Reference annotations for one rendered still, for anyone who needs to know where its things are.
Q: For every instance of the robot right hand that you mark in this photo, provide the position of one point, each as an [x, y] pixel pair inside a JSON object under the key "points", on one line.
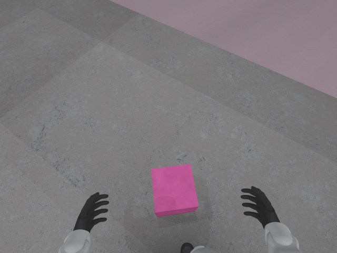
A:
{"points": [[266, 213]]}

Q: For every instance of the carton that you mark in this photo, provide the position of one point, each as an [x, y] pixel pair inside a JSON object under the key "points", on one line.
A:
{"points": [[174, 190]]}

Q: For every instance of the right robot foot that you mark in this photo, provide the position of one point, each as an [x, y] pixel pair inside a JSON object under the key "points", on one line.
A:
{"points": [[186, 248]]}

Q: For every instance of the left robot forearm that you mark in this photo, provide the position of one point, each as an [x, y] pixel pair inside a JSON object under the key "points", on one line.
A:
{"points": [[77, 241]]}

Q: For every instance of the robot left hand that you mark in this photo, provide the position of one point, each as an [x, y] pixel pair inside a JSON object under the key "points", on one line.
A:
{"points": [[86, 219]]}

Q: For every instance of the right robot forearm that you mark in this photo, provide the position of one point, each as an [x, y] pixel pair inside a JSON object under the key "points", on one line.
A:
{"points": [[279, 239]]}

